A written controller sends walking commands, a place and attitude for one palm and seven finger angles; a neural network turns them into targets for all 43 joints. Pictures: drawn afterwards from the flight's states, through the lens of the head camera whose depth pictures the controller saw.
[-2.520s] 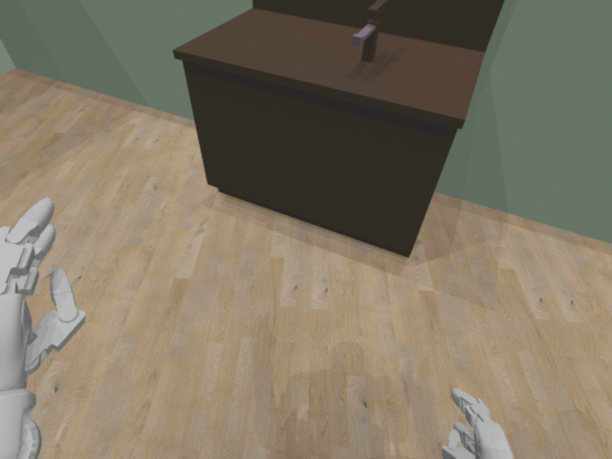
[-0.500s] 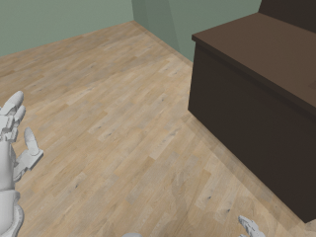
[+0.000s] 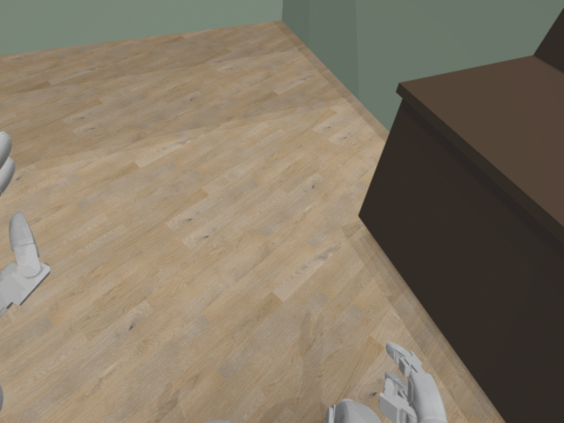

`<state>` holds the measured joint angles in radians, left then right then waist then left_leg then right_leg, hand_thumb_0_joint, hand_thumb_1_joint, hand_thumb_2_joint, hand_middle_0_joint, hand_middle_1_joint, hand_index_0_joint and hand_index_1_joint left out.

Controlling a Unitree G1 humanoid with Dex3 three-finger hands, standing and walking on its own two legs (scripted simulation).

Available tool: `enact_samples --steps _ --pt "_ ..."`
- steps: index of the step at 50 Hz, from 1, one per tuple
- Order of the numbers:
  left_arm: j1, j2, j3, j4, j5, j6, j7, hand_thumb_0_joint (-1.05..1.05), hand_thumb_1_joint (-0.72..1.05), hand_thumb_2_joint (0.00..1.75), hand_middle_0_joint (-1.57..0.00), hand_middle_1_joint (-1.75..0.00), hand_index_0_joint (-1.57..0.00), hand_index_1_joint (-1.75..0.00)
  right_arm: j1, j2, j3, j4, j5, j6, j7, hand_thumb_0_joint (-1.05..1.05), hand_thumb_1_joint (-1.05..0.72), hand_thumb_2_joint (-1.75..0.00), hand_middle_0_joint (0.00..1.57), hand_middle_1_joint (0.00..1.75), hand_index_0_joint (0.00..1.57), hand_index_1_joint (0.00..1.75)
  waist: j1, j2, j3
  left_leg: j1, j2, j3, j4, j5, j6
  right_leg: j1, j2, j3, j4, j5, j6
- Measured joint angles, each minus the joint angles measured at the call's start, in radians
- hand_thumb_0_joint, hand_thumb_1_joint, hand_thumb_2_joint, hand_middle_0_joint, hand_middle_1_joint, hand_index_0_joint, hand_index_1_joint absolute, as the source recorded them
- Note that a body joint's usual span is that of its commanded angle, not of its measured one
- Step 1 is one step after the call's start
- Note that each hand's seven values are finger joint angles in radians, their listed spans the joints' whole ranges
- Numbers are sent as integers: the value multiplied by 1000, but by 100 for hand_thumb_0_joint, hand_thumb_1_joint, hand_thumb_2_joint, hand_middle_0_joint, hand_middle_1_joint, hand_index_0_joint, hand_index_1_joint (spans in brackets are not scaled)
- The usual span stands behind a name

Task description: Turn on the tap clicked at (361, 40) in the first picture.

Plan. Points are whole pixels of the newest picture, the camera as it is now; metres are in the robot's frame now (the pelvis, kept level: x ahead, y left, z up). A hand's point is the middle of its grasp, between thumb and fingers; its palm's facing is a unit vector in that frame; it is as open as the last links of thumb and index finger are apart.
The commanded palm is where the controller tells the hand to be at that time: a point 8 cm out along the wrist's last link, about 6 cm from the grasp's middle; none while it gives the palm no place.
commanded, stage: turn to face it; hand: left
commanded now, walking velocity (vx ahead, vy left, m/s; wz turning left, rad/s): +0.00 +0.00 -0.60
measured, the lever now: out of the picture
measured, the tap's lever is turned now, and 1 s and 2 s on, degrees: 0 0 0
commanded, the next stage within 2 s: none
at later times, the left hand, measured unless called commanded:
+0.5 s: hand (201, 218) +0.28 +0.11 +0.20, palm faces +0.15 -0.85 -0.50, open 7.4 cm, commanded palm +0.24 +0.18 +0.18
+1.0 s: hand (233, 222) +0.28 +0.08 +0.19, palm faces -0.04 -0.90 -0.42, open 7.4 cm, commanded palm +0.25 +0.14 +0.18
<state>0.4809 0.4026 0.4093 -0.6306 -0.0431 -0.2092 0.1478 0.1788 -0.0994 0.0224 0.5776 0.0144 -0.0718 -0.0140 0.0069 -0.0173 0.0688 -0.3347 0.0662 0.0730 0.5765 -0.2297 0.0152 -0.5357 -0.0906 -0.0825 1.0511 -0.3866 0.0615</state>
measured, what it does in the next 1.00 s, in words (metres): steps on the spot, turning right: right foot, then left foot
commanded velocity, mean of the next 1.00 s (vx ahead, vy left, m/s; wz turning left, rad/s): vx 0.00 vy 0.00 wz -0.60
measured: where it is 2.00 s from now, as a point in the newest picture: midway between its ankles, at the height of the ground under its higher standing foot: outside the picture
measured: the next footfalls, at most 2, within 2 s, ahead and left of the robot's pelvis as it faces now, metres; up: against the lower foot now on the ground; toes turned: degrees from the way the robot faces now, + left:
right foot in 0.16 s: +0.10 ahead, -0.12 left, +0.00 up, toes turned -9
left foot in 0.72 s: +0.07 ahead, +0.09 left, +0.00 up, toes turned -16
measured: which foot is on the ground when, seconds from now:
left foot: down 0.00-0.18, up 0.20-0.70, down 0.72-1.00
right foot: up 0.00-0.14, down 0.16-0.74, up 0.76-1.00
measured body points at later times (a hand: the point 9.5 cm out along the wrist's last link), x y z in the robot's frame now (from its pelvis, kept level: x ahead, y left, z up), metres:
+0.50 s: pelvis +0.02 -0.06 +0.01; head +0.05 -0.08 +0.45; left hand +0.26 +0.16 +0.22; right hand +0.13 -0.37 -0.07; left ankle +0.03 +0.10 -0.68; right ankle +0.06 -0.12 -0.73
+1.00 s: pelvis -0.04 -0.02 +0.01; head -0.01 -0.03 +0.46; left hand +0.28 +0.13 +0.21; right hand +0.02 -0.25 -0.09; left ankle +0.03 +0.10 -0.73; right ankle -0.10 -0.15 -0.69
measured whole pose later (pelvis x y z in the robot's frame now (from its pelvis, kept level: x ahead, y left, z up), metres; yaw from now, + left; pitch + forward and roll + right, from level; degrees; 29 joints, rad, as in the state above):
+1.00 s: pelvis -0.04 -0.02 +0.01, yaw -32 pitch -1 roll -3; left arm 0.40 0.38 0.37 -0.50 -0.01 -0.20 0.14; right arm 0.22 -0.11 0.05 0.55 0.01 -0.03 0.01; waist 0.06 0.06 0.05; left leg -0.23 0.21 0.21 0.54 -0.28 -0.05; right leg -0.38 -0.03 -0.07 0.79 -0.41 0.07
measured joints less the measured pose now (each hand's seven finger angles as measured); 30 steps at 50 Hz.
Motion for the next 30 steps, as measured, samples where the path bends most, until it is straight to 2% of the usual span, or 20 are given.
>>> enact_samples --steps 4,8,9,10,11,12,14,17,20,22,26,30 --pt "34 -20 -24 23 8 -9 0 1 89 90 -21 -30 -21 -31 24 4 28 24 -11 -21 -11 2 -90 -90 20 30 20 30 51 32 -34 44 8 3 -45 1 -21 79 30 -14 -214 37 -4" --pt "-33 -31 -21 142 18 14 8 1 89 90 -21 -30 -21 -31 20 -14 37 34 -14 -29 -25 2 -90 -90 20 30 21 30 95 56 -58 51 28 29 16 -51 -56 215 66 -33 -438 94 -6" --pt "-64 -46 -27 181 24 20 9 1 89 90 -21 -30 -21 -31 10 -28 34 36 -14 -30 -26 2 -90 -90 20 30 21 30 100 77 -59 38 48 31 60 -79 -61 220 85 -36 -448 109 -44" --pt "-97 -66 -39 217 29 30 9 1 89 90 -21 -30 -21 -31 -3 -44 27 43 -15 -28 -28 2 -90 -90 20 30 21 30 99 97 -58 15 55 17 123 -142 -61 211 100 -38 -430 108 -84" --pt "-130 -84 -56 249 31 42 9 1 89 90 -20 -30 -21 -31 -17 -60 21 52 -17 -24 -30 2 -90 -90 20 30 21 30 92 103 -55 -16 43 -2 205 -210 -63 203 104 -37 -416 102 -115" --pt "-157 -101 -73 275 30 52 7 1 90 90 -20 -30 -21 -31 -29 -74 12 59 -16 -20 -30 2 -90 -90 20 30 21 30 85 100 -50 -47 24 -18 295 -245 -68 201 103 -33 -416 102 -133" --pt "-174 -121 -100 295 26 62 2 1 90 90 -20 -30 -21 -31 -50 -99 0 60 -16 -5 -29 2 -90 -90 20 30 21 30 67 79 -35 -98 -6 -30 454 -239 -80 204 104 -11 -441 119 -147" --pt "-115 -109 -114 252 16 51 -10 2 90 90 -20 -30 -21 -31 -73 -125 -17 31 -15 20 -30 2 -90 -90 20 30 20 30 17 46 -21 -146 -25 -42 574 -193 -92 204 120 26 -494 160 -153" --pt "-32 -59 -100 159 4 21 -20 2 89 90 -21 -30 -21 -31 -66 -148 -44 -1 -15 35 -28 2 -90 -90 20 30 20 30 -20 18 -16 -157 -25 -57 554 -164 -97 200 143 56 -543 197 -161" --pt "13 -15 -68 98 -2 -4 -19 2 89 90 -21 -30 -21 -31 -51 -163 -63 -12 -16 43 -27 2 -91 -90 20 30 20 30 -28 4 -20 -145 -22 -62 484 -164 -98 194 158 76 -566 217 -165" --pt "60 43 9 40 -13 -41 -6 2 89 90 -22 -30 -22 -31 -13 -191 -90 -18 -11 62 -26 2 -91 -90 19 30 20 30 -19 -2 -40 -102 -23 -65 318 -180 -95 178 185 121 -592 248 -165" --pt "43 37 24 81 -14 -33 1 1 89 90 -21 -30 -22 -31 18 -194 -89 -15 1 90 -25 2 -91 -90 19 30 19 30 -7 4 -68 -54 -35 -57 205 -194 -85 167 201 159 -602 269 -154"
